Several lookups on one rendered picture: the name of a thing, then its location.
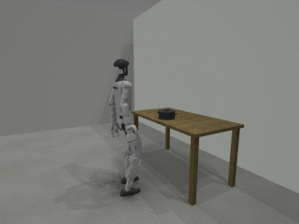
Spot lid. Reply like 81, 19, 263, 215
158, 109, 176, 113

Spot robot right upper arm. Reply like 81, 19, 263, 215
120, 80, 133, 109

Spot table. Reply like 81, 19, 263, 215
131, 107, 245, 205

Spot robot left forearm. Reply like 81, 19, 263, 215
109, 104, 117, 123

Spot robot right hand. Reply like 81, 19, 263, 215
126, 132, 137, 151

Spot robot head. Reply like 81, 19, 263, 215
113, 59, 129, 82

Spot robot right forearm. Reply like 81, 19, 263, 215
121, 104, 133, 133

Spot robot right foot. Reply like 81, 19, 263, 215
120, 188, 140, 197

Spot robot left upper arm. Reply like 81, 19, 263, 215
109, 81, 116, 106

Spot pot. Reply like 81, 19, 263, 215
157, 112, 177, 120

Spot robot left hand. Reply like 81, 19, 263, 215
110, 122, 120, 138

